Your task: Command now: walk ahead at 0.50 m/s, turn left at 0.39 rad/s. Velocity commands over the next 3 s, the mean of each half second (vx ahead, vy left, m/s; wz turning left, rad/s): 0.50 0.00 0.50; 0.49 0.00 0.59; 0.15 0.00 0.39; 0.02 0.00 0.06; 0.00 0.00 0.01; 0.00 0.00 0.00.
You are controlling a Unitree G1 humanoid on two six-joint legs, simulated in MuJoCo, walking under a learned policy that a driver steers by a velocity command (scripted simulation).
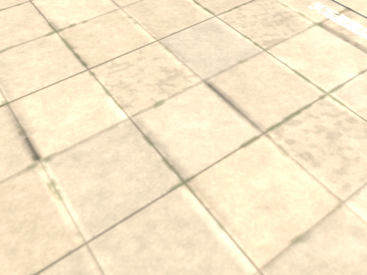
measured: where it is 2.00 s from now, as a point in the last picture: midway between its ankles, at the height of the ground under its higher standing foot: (153, 227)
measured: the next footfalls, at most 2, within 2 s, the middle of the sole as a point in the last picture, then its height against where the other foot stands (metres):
left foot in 0.12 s outside the picture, level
right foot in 0.66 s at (200, 249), level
